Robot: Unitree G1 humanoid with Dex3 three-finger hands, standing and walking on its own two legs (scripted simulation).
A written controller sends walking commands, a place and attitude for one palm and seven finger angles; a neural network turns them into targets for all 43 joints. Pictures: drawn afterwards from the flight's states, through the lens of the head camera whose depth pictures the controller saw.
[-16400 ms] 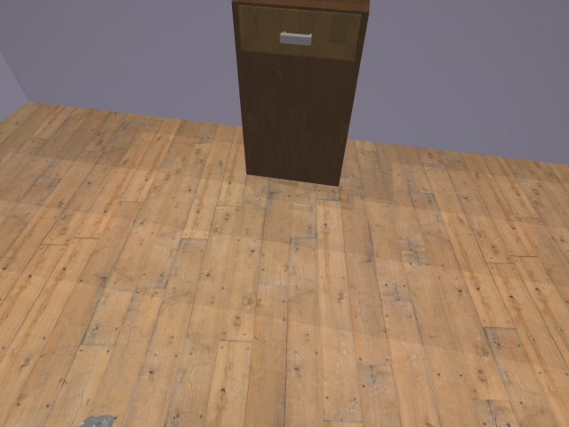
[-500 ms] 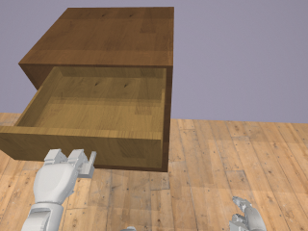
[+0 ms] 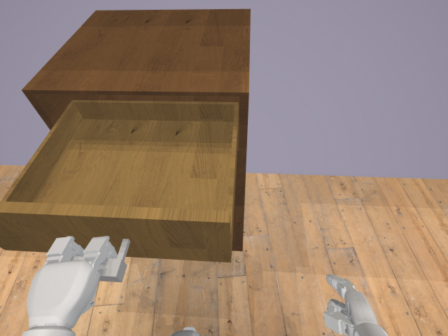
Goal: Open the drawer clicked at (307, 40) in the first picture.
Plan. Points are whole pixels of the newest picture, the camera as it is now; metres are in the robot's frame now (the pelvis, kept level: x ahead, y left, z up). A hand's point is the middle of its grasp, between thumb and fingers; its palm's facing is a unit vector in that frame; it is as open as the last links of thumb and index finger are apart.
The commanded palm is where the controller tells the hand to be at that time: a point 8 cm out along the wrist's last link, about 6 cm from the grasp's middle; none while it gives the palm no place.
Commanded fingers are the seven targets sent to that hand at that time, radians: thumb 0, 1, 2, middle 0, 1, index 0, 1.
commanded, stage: open the thumb to release the handle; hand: left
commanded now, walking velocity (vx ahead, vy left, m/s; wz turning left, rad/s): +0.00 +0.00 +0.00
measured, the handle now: (92, 255) +0.24 +0.24 +0.04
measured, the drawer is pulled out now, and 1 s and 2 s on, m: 0.30 0.30 0.30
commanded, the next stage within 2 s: lift the hand off the handle in 0.58 s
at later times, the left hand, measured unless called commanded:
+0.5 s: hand (86, 291) +0.19 +0.24 +0.02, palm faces +0.01 -0.08 -1.00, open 10.6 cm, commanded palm +0.17 +0.25 +0.07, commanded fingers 0.00 -0.50 0.30 -0.30 -1.20 -0.30 -1.20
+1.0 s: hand (87, 291) +0.19 +0.24 +0.02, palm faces +0.02 -0.08 -1.00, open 13.8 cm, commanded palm +0.18 +0.24 +0.08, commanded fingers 0.00 -0.50 0.30 -0.30 -1.20 -0.30 -1.20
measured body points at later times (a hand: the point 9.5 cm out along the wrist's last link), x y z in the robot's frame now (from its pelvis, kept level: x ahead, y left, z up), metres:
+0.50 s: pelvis -0.01 -0.01 +0.00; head +0.02 -0.03 +0.45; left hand +0.18 +0.24 +0.08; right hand +0.19 -0.23 -0.10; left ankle +0.03 +0.13 -0.68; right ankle -0.05 -0.11 -0.68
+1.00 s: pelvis -0.02 -0.01 +0.00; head +0.02 -0.03 +0.45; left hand +0.18 +0.24 +0.07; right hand +0.18 -0.23 -0.11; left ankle +0.03 +0.13 -0.68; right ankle -0.05 -0.11 -0.68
